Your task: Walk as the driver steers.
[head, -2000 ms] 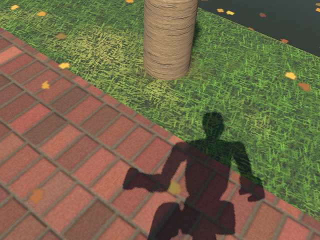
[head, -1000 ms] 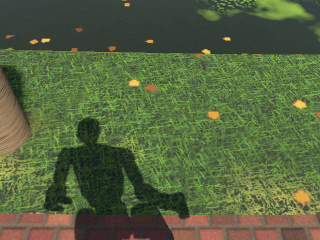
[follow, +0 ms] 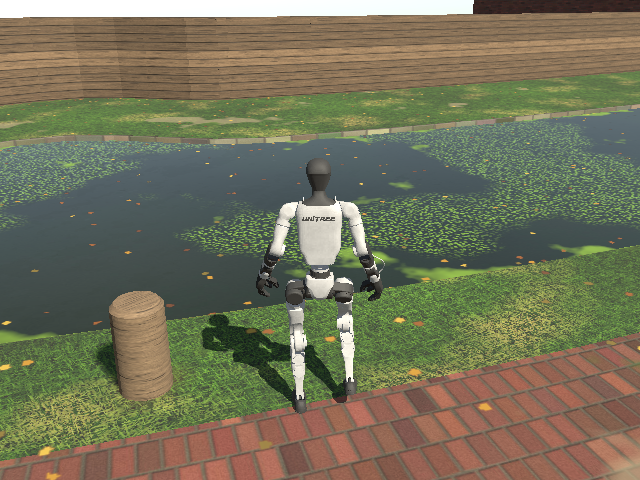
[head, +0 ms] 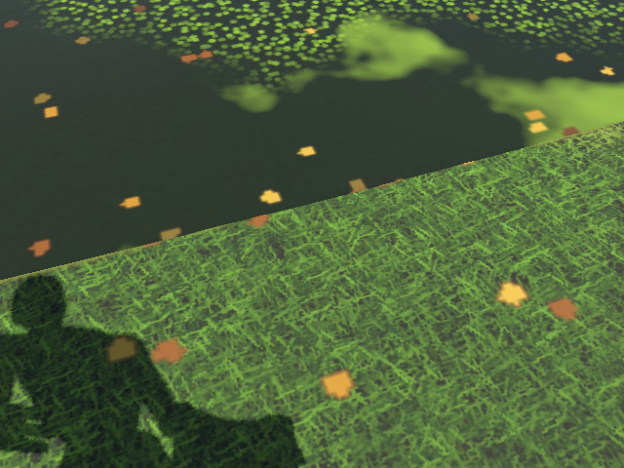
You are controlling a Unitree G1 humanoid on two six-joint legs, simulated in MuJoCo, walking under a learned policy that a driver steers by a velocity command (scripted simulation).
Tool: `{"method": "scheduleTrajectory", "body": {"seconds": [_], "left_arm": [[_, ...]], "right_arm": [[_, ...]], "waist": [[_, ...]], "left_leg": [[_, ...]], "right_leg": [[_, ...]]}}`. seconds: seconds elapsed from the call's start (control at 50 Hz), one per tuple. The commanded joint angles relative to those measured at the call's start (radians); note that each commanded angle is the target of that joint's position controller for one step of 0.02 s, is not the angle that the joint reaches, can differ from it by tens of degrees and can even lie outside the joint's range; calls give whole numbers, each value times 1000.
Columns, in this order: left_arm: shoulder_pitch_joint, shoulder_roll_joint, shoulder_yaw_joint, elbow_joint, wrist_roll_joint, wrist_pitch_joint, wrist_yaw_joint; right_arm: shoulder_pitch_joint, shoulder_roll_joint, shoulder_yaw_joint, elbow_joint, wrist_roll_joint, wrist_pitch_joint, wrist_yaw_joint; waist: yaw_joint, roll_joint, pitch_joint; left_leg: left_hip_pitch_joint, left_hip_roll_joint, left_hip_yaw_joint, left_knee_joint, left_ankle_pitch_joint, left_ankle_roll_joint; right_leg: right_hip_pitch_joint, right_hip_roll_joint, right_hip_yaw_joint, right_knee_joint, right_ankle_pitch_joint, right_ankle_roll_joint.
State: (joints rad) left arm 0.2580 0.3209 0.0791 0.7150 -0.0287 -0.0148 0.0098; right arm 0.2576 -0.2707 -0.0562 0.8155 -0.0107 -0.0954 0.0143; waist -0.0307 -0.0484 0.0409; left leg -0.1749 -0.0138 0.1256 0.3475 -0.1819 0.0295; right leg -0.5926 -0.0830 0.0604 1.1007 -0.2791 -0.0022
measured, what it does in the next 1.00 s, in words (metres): walks ahead, turning right: right foot, then left foot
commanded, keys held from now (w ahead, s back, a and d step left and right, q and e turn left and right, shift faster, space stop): w+e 0.56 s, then w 0.44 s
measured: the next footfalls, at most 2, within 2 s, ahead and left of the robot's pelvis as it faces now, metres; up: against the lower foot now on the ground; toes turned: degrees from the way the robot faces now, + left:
right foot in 0.30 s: +0.31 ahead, -0.17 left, +0.00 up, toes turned -13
left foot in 0.78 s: +0.64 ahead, -0.07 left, +0.00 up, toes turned -25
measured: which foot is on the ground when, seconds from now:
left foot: down 0.00-0.30, up 0.32-0.76, down 0.78-1.00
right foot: up 0.00-0.28, down 0.30-0.80, up 0.82-1.00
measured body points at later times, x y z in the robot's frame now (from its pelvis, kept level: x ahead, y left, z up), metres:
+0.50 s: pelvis +0.26 -0.09 +0.00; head +0.29 -0.11 +0.45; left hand +0.43 +0.16 -0.10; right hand +0.34 -0.40 -0.10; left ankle +0.34 +0.08 -0.67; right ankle +0.27 -0.16 -0.74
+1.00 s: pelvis +0.55 -0.12 +0.00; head +0.58 -0.13 +0.45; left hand +0.78 +0.07 -0.11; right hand +0.50 -0.40 -0.12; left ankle +0.61 -0.05 -0.74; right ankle +0.49 -0.26 -0.67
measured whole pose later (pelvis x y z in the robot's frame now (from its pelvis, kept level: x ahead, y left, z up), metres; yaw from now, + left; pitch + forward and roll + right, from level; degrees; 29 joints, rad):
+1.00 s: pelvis +0.55 -0.12 +0.00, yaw -26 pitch +1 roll +1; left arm 0.25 0.29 0.05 0.72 -0.01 -0.05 0.01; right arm 0.29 -0.26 -0.05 0.80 0.00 -0.09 0.03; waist -0.03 -0.04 0.03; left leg -0.22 -0.06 0.03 0.37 -0.17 0.06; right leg -0.53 -0.05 0.06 1.08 -0.31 -0.01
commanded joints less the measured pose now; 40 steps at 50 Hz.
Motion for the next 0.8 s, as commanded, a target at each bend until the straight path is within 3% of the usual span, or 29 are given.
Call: {"method": "scheduleTrajectory", "body": {"seconds": [0.02,0.1,0.16,0.2,0.24,0.26,0.28,0.3,0.32,0.34,0.36,0.38,0.4,0.44,0.46,0.52,0.6,0.66,0.72,0.76,0.78,0.8], "left_arm": [[-10,24,4,-84,6,-3,-7],[-123,5,-8,-117,5,-15,-35],[-209,3,-12,-155,4,-15,-52],[-236,16,-7,-177,4,-13,-61],[-202,50,10,-184,10,-7,-64],[-128,79,27,-170,11,-3,-63],[23,121,54,-129,8,1,-56],[204,196,90,-78,3,12,-37],[163,314,103,-85,-10,5,-27],[180,240,76,-126,-1,-18,-36],[147,178,56,-112,9,-37,-42],[97,155,47,-110,8,-46,-42],[26,125,37,-119,9,-47,-40],[-35,99,25,-142,26,-50,-31],[-37,104,26,-137,23,-53,-26],[4,135,34,-111,18,-54,-5],[60,134,32,-76,13,-46,8],[120,124,27,-34,7,-47,6],[140,122,27,-8,11,-37,8],[121,124,28,-3,12,-28,7],[110,101,19,-7,16,-26,5],[108,67,1,-27,30,-25,6]], "right_arm": [[-46,-147,-39,-51,3,-20,-8],[-28,-178,-47,-38,8,-6,-15],[15,-203,-55,-19,21,11,-17],[27,-221,-62,-10,34,25,-17],[18,-251,-71,-12,45,38,-22],[12,-264,-75,-15,50,46,-24],[-5,-256,-71,-21,54,53,-28],[8,-214,-54,-33,32,50,-32],[87,-64,-6,-98,-14,28,-21],[3,-128,-9,-109,18,-10,-10],[-97,-186,-25,-141,57,-31,-2],[-103,-174,-19,-141,49,-43,-4],[-94,-174,-22,-126,22,-46,-11],[-62,-180,-30,-117,7,-25,-9],[-58,-166,-28,-116,1,-15,-8],[-136,-123,-15,-141,-7,2,-10],[-269,-85,4,-169,3,-4,4],[-322,-100,2,-186,14,-16,19],[-318,-127,-9,-195,15,-25,27],[-238,-145,-21,-178,13,-30,23],[-130,-174,-38,-150,7,-34,18],[30,-222,-51,-132,-6,-36,13]], "waist": [[15,118,-9],[-24,100,20],[-51,92,49],[-44,99,56],[-2,128,11],[47,139,-41],[136,121,-118],[212,43,-208],[79,-243,-265],[142,-125,-400],[155,-61,-257],[112,-6,-175],[68,30,-123],[16,-2,-98],[9,5,-92],[27,15,-48],[87,-20,-23],[117,-27,-9],[106,-50,2],[58,-73,-19],[4,-56,-94],[-62,20,-249]], "left_leg": [[81,293,-178,-214,174,164],[107,270,-41,-221,227,139],[174,289,7,-209,246,125],[235,307,32,-170,330,110],[275,308,67,-49,638,89],[273,299,86,78,785,78],[207,267,118,278,820,51],[-26,228,119,571,570,4],[-485,31,55,921,-356,-58],[-595,1,-193,1041,-430,-47],[-677,46,-204,1027,-325,-26],[-641,87,-204,942,-237,-13],[-574,119,-208,854,-182,-21],[-463,139,-214,773,-119,-40],[-447,135,-201,737,-106,-57],[-449,108,-179,564,28,-100],[-355,55,-164,276,279,-106],[-341,50,-178,202,317,-81],[-358,47,-181,157,200,-35],[-257,23,-144,120,126,6],[-95,24,-136,104,154,40],[175,163,-283,145,187,106]], "right_leg": [[-112,-55,45,-95,112,10],[-70,-39,-21,-314,280,-3],[-66,-25,-63,-413,278,-22],[-58,-8,-87,-454,219,-47],[39,49,-138,-470,119,-85],[146,90,-164,-479,78,-111],[356,138,-181,-542,128,-147],[671,90,-52,-561,141,-195],[961,-168,506,-645,-32,-367],[1004,-248,775,-797,-183,-419],[918,-228,641,-828,-105,-365],[780,-186,521,-824,-8,-332],[650,-145,427,-827,100,-305],[507,-103,350,-865,233,-297],[469,-95,323,-875,293,-303],[386,-52,238,-888,346,-290],[341,-2,178,-877,226,-227],[404,-44,220,-840,185,-217],[519,-97,279,-772,248,-204],[551,-93,279,-695,416,-182],[537,-39,239,-562,538,-157],[410,20,185,-303,418,-119]]}}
